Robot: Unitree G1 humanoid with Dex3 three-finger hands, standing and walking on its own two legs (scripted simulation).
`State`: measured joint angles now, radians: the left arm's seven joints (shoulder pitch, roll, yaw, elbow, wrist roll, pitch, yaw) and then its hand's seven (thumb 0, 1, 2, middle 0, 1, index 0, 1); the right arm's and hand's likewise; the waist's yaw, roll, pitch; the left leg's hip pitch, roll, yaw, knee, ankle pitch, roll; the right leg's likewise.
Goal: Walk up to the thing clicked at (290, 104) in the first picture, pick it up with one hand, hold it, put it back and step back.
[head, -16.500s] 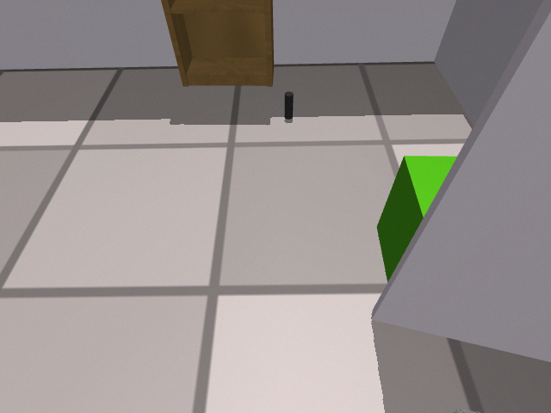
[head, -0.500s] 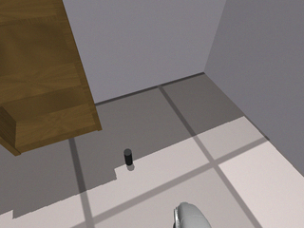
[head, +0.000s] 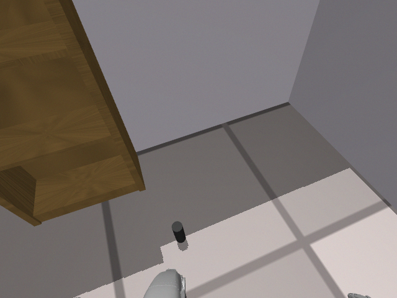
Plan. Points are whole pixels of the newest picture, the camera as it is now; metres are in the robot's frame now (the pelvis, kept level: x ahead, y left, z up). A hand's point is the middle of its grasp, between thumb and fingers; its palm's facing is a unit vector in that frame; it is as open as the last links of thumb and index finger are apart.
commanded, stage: walk up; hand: left
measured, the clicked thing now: (179, 232) +0.47 +0.16 -0.69
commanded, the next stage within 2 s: none
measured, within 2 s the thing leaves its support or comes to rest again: neither
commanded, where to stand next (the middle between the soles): +0.17 +0.01 m, yaw +1 degrees
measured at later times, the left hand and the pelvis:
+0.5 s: hand out of the picture +0.12 +0.32 -0.16, palm faces -0.05 -0.93 -0.38, open 7.4 cm; pelvis +0.08 +0.04 -0.01, yaw -1 degrees
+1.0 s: hand (107, 259) +0.21 +0.26 -0.15, palm faces -0.04 -0.95 -0.30, open 7.4 cm; pelvis +0.10 +0.02 +0.01, yaw +0 degrees
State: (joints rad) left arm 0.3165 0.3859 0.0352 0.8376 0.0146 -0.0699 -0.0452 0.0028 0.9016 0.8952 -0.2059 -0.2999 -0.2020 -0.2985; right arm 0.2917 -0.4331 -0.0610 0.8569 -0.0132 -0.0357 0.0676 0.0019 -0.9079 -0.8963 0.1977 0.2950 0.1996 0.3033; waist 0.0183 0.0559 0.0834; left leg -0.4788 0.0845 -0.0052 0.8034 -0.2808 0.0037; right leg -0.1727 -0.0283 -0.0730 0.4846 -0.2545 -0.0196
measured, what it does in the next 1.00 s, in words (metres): walks ahead: left foot, then right foot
